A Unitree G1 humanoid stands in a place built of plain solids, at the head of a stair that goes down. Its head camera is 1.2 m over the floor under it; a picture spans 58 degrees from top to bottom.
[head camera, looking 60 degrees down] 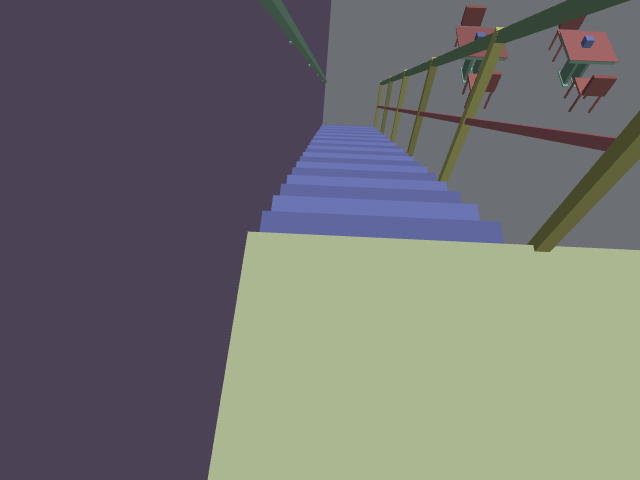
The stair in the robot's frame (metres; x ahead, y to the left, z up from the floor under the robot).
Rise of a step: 0.19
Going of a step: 0.21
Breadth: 0.91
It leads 3 degrees to the right of straight ahead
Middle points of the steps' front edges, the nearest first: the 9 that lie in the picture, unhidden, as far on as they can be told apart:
0.70 -0.22 0.00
0.91 -0.23 -0.19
1.12 -0.24 -0.38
1.34 -0.26 -0.57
1.55 -0.27 -0.76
1.76 -0.28 -0.96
1.97 -0.29 -1.15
2.18 -0.30 -1.34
2.39 -0.32 -1.53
